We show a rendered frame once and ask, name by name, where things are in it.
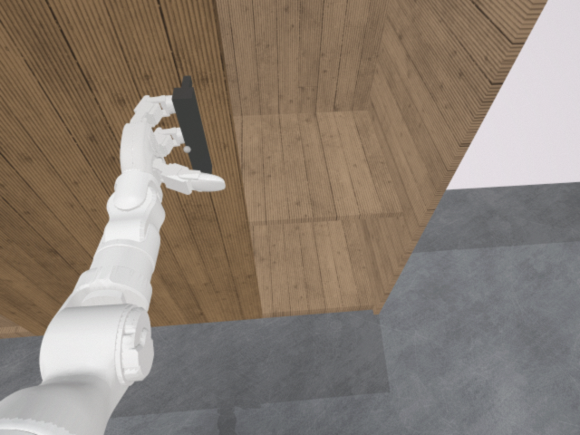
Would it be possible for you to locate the handle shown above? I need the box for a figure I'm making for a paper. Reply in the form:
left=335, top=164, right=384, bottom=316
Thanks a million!
left=172, top=75, right=212, bottom=174

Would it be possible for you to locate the robot left upper arm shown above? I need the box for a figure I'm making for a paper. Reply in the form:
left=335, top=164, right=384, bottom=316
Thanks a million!
left=0, top=304, right=154, bottom=435

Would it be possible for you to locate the left robot forearm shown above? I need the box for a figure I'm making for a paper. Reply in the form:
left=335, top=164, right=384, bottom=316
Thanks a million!
left=40, top=171, right=165, bottom=379

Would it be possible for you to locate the left robot hand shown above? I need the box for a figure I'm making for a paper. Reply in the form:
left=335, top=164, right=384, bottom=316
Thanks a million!
left=120, top=95, right=226, bottom=195

